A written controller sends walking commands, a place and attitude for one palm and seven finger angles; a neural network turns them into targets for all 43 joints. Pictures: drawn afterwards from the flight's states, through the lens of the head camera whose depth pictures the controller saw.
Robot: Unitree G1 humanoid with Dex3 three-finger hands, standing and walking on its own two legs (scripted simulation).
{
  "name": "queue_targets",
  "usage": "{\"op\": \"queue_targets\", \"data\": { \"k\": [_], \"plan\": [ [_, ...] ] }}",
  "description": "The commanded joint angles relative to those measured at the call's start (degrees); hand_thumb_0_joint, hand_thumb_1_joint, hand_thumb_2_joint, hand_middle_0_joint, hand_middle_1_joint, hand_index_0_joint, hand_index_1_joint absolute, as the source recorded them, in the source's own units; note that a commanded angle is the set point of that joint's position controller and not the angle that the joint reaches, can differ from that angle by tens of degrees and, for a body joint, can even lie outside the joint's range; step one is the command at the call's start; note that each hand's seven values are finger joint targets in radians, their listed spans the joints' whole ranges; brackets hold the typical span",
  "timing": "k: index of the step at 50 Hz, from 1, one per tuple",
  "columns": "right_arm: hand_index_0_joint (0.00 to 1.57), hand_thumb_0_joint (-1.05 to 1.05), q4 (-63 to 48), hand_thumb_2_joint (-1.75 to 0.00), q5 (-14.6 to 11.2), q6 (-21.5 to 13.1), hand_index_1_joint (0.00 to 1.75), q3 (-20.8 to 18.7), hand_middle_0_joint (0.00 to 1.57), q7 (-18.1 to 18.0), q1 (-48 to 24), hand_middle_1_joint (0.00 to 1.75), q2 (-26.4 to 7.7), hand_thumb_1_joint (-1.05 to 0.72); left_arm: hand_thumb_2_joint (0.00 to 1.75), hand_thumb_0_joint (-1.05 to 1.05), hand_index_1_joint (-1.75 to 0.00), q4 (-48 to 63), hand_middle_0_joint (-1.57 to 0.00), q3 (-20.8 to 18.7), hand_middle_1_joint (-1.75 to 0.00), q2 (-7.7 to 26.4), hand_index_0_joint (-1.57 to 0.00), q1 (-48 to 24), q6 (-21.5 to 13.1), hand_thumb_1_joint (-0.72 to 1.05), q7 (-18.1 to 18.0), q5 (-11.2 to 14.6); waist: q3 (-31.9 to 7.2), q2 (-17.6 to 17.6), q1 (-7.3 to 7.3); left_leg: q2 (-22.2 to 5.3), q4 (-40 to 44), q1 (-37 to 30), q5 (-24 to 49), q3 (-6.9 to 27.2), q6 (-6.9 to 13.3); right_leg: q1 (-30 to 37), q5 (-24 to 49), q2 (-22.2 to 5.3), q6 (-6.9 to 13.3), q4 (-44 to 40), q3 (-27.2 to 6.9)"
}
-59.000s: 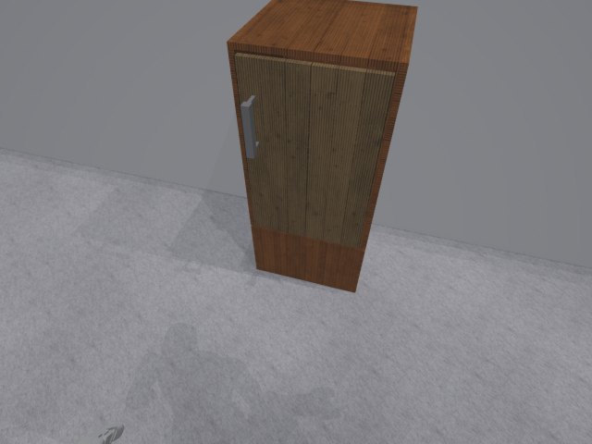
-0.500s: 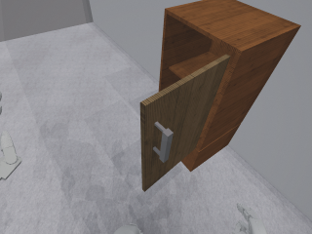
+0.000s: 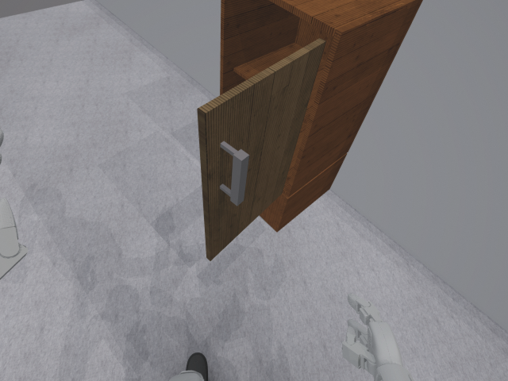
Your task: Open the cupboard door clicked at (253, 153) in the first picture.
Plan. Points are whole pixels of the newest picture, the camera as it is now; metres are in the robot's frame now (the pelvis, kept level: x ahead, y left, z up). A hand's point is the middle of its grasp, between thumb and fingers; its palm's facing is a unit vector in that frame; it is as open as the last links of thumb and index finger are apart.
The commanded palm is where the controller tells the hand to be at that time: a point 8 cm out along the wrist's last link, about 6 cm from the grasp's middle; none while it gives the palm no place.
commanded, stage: stop stepping back and stand still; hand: left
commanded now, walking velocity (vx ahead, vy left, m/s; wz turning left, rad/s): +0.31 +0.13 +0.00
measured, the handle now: (231, 174) +0.51 +0.06 -0.04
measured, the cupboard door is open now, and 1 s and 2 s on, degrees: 96 96 96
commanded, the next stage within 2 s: let the arm hang, fingers relaxed in 0.72 s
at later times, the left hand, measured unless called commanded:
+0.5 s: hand (10, 327) +0.15 +0.23 +0.18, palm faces +0.37 -0.80 -0.47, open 7.4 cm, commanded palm +0.08 +0.29 +0.18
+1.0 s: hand out of the picture +0.09 +0.22 -0.08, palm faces -0.02 -0.94 -0.34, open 7.4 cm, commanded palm none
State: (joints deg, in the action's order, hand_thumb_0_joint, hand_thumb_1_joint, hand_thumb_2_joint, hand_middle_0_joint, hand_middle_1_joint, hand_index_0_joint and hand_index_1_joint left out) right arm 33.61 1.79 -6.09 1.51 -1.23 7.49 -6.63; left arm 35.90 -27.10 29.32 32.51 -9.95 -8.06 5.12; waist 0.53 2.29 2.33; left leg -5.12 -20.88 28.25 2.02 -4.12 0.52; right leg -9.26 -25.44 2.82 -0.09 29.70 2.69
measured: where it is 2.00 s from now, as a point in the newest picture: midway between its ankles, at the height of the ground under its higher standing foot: outside the picture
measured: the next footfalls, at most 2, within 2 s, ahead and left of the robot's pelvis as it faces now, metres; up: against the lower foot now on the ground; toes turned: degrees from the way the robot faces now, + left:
right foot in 0.02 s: -0.07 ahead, -0.10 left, +0.00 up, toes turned -2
left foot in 0.28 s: +0.00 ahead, +0.09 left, +0.00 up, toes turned +0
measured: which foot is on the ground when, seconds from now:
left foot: down 0.00-0.04, up 0.06-0.26, down 0.28-1.00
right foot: up 0.00-0.00, down 0.02-1.00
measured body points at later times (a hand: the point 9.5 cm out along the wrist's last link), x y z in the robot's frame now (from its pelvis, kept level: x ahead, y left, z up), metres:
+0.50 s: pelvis -0.06 -0.01 +0.00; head -0.05 +0.00 +0.45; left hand +0.13 +0.27 +0.20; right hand +0.10 -0.25 -0.08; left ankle -0.02 +0.09 -0.73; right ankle -0.11 -0.10 -0.73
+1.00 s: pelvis -0.09 +0.01 +0.00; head -0.08 +0.00 +0.45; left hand +0.09 +0.27 -0.06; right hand +0.06 -0.26 -0.11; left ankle -0.04 +0.09 -0.73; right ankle -0.11 -0.10 -0.73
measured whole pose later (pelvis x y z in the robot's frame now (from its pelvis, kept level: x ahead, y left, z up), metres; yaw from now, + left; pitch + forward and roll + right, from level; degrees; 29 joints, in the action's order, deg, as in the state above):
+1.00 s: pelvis -0.09 +0.01 +0.00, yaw +0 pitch +0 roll -1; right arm 47.5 1.3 -2.7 -0.6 0.3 6.5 -16.4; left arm -28.0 -2.0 16.5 12.6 1.4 0.1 -2.0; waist 0.5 -2.2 1.9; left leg 2.3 -32.1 20.2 -12.2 -0.7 3.0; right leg -13.9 -18.6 0.2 0.6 32.2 2.5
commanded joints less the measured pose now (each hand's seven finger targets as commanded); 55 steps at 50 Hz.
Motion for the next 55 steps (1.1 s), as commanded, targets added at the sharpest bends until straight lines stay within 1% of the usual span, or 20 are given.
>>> {"op": "queue_targets", "data": {
  "k": [1,2,3,5,7,12,16,17,19,23,27,29,33,37,40,41,44,47,49,55],
  "plan": [
    [0.20,0.00,-8.3,-0.90,-1.3,0.5,0.30,-3.5,0.20,-0.7,-2.1,0.30,-9.8,-0.90,0.90,0.00,-0.30,14.9,-0.20,-11.3,-0.30,12.0,-0.20,9.4,-4.5,0.90,-1.0,0.9,-10.6,1.4,-2.57,4.4,-18.5,-12.5,-21.6,0.0,-2.3,-5.9,4.7,-14.1,5.8,-21.2,-11.5],
    [0.20,0.00,-8.0,-0.90,-1.4,0.5,0.30,-3.1,0.20,-1.0,-2.6,0.30,-10.7,-0.90,0.90,0.00,-0.30,15.5,-0.20,-12.6,-0.30,13.7,-0.20,7.0,-4.5,0.90,-1.8,0.9,-7.8,5.7,-3.41,5.1,-30.6,-6.1,-22.8,2.6,-2.1,-10.5,7.9,-22.1,8.6,-22.3,-19.5],
    [0.20,0.00,-6.6,-0.90,-1.7,-0.2,0.30,-3.3,0.20,-1.2,-0.9,0.30,-10.8,-0.90,0.90,0.00,-0.30,12.1,-0.20,-12.3,-0.30,12.5,-0.20,5.2,-4.3,0.90,-2.2,0.8,-7.2,4.9,-2.84,4.6,-36.0,0.3,-22.5,4.7,-2.2,-9.0,10.6,-22.9,9.1,-20.3,-17.5],
    [0.20,0.00,-5.7,-0.90,-2.9,-0.4,0.30,-4.1,0.20,-1.5,0.6,0.30,-11.4,-0.90,0.90,0.00,-0.30,8.4,-0.20,-10.0,-0.30,8.7,-0.20,3.8,-3.3,0.90,-2.1,-0.1,-7.8,6.1,-1.40,3.2,-35.2,6.4,-18.7,4.8,-1.8,1.5,29.6,-17.8,5.1,-12.5,-13.3],
    [0.20,0.00,-4.9,-0.90,-2.7,-1.0,0.30,-3.4,0.20,-3.0,-0.8,0.30,-10.9,-0.90,0.90,0.00,-0.30,1.2,-0.20,-6.7,-0.30,5.8,-0.20,0.5,-3.5,0.90,-2.7,-1.2,-3.5,2.9,-0.97,3.4,-26.2,3.1,-17.2,2.0,-1.2,2.3,39.1,-16.0,5.5,-10.4,-9.8],
    [0.20,0.00,-3.0,-0.90,-2.3,-3.1,0.30,-4.7,0.20,-4.1,1.0,0.30,-13.4,-0.90,0.90,0.00,-0.30,-6.3,-0.20,0.8,-0.30,2.4,-0.20,-11.2,-3.8,0.90,-2.6,-3.0,1.1,5.7,-1.52,5.0,-7.4,-13.5,-16.3,-0.7,2.4,-3.5,27.4,-13.9,1.3,-7.8,-8.7],
    [0.20,0.00,-5.5,-0.90,-2.6,-3.2,0.30,-5.0,0.20,-3.6,2.2,0.30,-14.7,-0.90,0.90,0.00,-0.30,2.3,-0.20,-1.4,-0.30,5.2,-0.20,-10.9,-5.2,0.90,-3.0,-3.4,-4.4,-5.3,-1.80,-3.8,-6.7,-24.4,5.5,11.9,7.6,-8.5,28.8,-5.6,-3.5,5.0,-3.9],
    [0.20,0.00,-5.4,-0.90,-1.8,-3.3,0.30,-4.2,0.20,-3.4,2.4,0.30,-13.2,-0.90,0.90,0.00,-0.30,6.5,-0.20,-2.8,-0.30,7.0,-0.20,-9.7,-5.8,0.90,-2.9,-3.5,-6.0,-10.4,-1.50,-5.3,-4.5,-24.3,11.1,16.4,8.6,-9.5,19.8,-4.0,-2.5,8.6,-1.5],
    [0.20,0.00,-5.5,-0.90,-1.3,-4.4,0.30,-4.0,0.20,-2.6,0.1,0.30,-12.8,-0.90,0.90,0.00,-0.30,9.3,-0.20,-3.3,-0.30,6.9,-0.20,-7.1,-6.0,0.90,-2.3,-3.4,-3.8,-13.0,-2.21,-7.9,3.1,-15.7,0.5,18.9,7.7,-6.0,-1.5,-2.8,-0.9,10.0,-1.9],
    [0.20,0.00,-6.8,-0.90,-1.8,-4.5,0.30,-3.4,0.20,-2.3,-0.2,0.30,-11.9,-0.90,0.90,0.00,-0.30,8.6,-0.20,-8.3,-0.30,7.7,-0.20,1.2,-6.3,0.90,-3.0,-2.9,-1.6,-13.7,-2.71,-3.4,2.5,-3.9,-20.1,9.5,3.6,4.1,8.0,-3.4,0.6,-3.9,-1.6],
    [0.20,0.00,-6.2,-0.90,-2.2,-2.2,0.30,-4.4,0.20,-1.6,2.0,0.30,-11.2,-0.90,0.90,0.00,-0.30,1.1,-0.20,-7.1,-0.30,4.7,-0.20,4.3,-5.8,0.90,-2.4,-1.1,-3.1,4.4,-1.11,3.7,-16.8,-5.7,-18.0,4.4,-0.9,-1.3,11.4,-15.0,6.1,-16.1,-20.9],
    [0.20,0.00,-5.3,-0.90,-2.4,-2.0,0.30,-4.2,0.20,-1.8,1.9,0.30,-11.3,-0.90,0.90,0.00,-0.30,-1.9,-0.20,-5.3,-0.30,3.6,-0.20,1.1,-5.4,0.90,-2.4,-1.4,-2.7,5.8,-1.07,3.2,-18.9,-6.6,-19.4,5.2,-0.9,-1.9,18.6,-16.0,6.9,-14.7,-18.8],
    [0.20,0.00,-4.2,-0.90,-2.2,-3.0,0.30,-3.8,0.20,-3.3,1.1,0.30,-12.9,-0.90,0.90,0.00,-0.30,-4.2,-0.20,-0.1,-0.30,1.6,-0.20,-6.5,-4.2,0.90,-1.7,-2.3,-3.0,-1.0,-1.28,0.9,-4.1,-18.9,-1.4,7.4,1.2,-3.4,24.0,-5.7,0.0,-7.4,-7.1],
    [0.20,0.00,-4.9,-0.90,-1.9,-3.9,0.30,-3.1,0.20,-4.3,0.3,0.30,-12.4,-0.90,0.90,0.00,-0.30,1.4,-0.20,1.0,-0.30,3.6,-0.20,-11.9,-4.3,0.90,-1.6,-3.4,-5.7,-5.3,-2.15,-1.9,-1.8,-21.9,9.5,11.1,2.6,-1.1,24.5,-3.5,-1.3,-4.4,-3.9],
    [0.20,0.00,-5.8,-0.90,-1.6,-4.5,0.30,-3.1,0.20,-4.2,-1.0,0.30,-12.5,-0.90,0.90,0.00,-0.30,7.4,-0.20,-2.3,-0.30,6.9,-0.20,-9.9,-4.8,0.90,-2.0,-3.6,-7.2,-8.6,-3.10,-0.9,-0.2,-18.5,2.1,10.6,2.4,2.5,20.7,-3.6,-0.9,-6.4,-4.5],
    [0.20,0.00,8.8,-0.90,-1.7,-4.8,0.30,-6.3,0.20,1.1,-4.4,0.30,-21.9,-0.90,0.90,0.00,-0.30,-45.3,-0.20,20.7,-0.30,-7.4,-0.20,-7.8,4.5,0.90,6.0,-7.7,-1.4,-6.8,-1.75,-1.3,-9.4,-9.7,9.3,12.2,3.3,-2.8,27.6,-7.9,1.3,1.1,-2.8],
    [0.20,0.00,8.1,-0.90,-1.5,0.9,0.30,-5.1,0.20,1.2,1.8,0.30,-16.8,-0.90,0.90,0.00,-0.30,-49.6,-0.20,21.1,-0.30,-8.2,-0.20,-9.2,9.2,0.90,7.8,-6.9,-6.8,-6.1,-2.48,-1.5,-7.7,-10.9,-0.8,11.4,2.8,-3.2,16.6,-7.9,2.4,-0.7,-4.1],
    [0.20,0.00,8.9,-0.90,-0.8,2.1,0.30,-4.4,0.20,1.1,0.2,0.30,-18.0,-0.90,0.90,0.00,-0.30,-58.2,-0.20,22.0,-0.30,-5.9,-0.20,-14.3,8.7,0.90,8.1,-7.2,-6.7,5.2,-2.91,-1.6,-6.2,-8.3,-0.3,14.8,4.0,0.7,16.3,-7.1,2.7,-1.3,-4.9],
    [0.20,0.00,10.9,-0.90,-0.6,3.0,0.30,-4.0,0.20,0.9,-0.1,0.30,-17.9,-0.90,0.90,0.00,-0.30,-65.1,-0.20,22.8,-0.30,-5.5,-0.20,-17.3,8.9,0.90,7.9,-6.9,-6.2,7.1,-2.47,-0.4,-5.8,-10.3,-0.8,13.8,3.2,0.0,16.9,-8.3,3.2,-2.9,-6.1],
    [0.20,0.00,16.9,-0.90,-0.3,5.7,0.30,-2.0,0.20,0.4,0.6,0.30,-14.3,-0.90,0.90,0.00,-0.30,-81.8,-0.20,25.1,-0.30,-7.8,-0.20,-16.9,10.3,0.90,7.1,-6.1,-1.0,-9.3,-2.68,0.8,0.1,-11.7,-11.2,13.4,2.3,-0.4,9.2,-7.6,2.8,-7.7,-6.5]
  ]
}}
